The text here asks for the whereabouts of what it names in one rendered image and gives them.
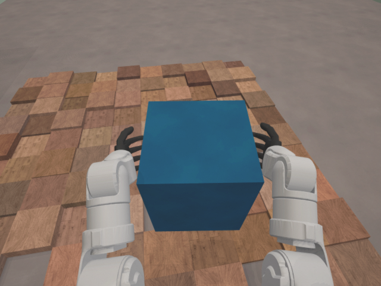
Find carton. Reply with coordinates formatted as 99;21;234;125
136;100;264;232

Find right robot upper arm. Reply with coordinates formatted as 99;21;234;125
261;250;333;286

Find left robot forearm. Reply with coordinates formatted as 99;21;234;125
76;150;137;286

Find right robot forearm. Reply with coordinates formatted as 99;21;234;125
262;145;334;286

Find robot right hand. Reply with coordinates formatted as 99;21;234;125
252;123;282;168

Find left robot upper arm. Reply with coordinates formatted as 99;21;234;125
77;255;145;286

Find robot left hand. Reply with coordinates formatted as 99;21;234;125
114;126;143;171

